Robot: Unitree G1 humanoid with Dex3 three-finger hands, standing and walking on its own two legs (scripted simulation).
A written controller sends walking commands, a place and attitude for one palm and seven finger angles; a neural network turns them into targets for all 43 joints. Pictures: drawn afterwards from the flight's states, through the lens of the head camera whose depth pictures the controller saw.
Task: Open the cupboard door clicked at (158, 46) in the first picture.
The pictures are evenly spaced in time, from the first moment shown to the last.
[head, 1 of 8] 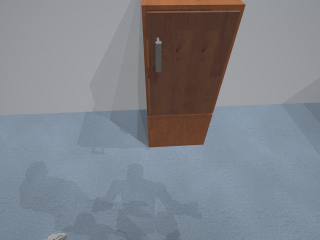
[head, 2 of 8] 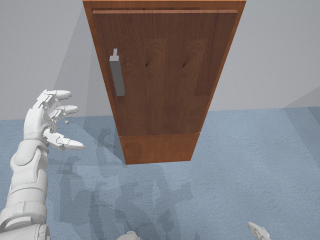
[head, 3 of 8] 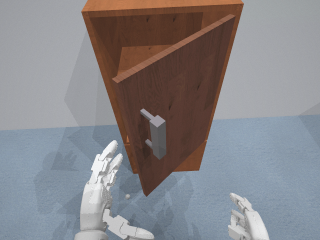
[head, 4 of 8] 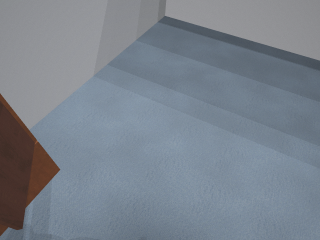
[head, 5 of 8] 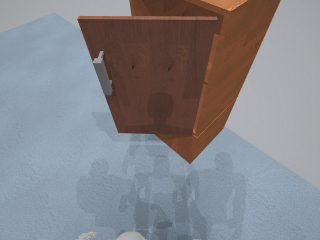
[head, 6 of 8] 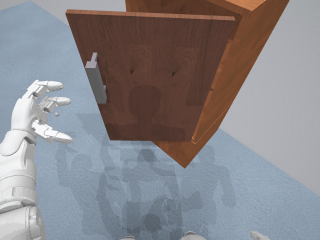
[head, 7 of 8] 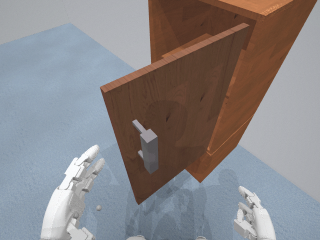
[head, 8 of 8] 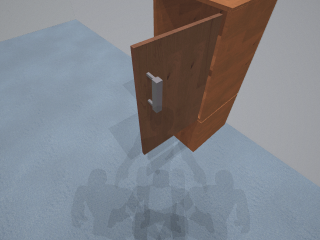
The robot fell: no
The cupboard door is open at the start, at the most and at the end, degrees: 0 86 86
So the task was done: yes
